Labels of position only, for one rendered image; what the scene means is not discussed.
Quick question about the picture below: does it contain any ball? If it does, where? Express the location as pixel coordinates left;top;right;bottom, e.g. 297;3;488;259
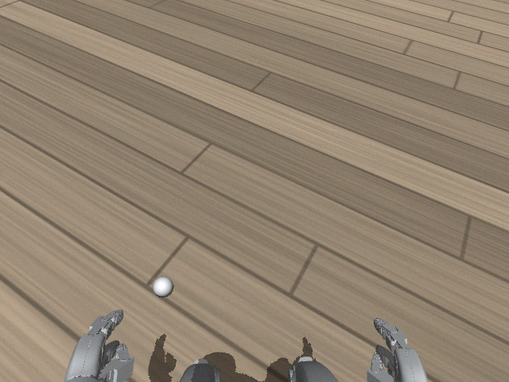
153;276;173;296

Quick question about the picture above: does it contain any right robot hand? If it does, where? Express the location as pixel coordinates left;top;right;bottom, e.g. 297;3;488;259
367;318;429;382

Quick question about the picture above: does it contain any left robot hand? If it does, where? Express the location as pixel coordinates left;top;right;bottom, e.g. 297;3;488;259
64;310;134;382

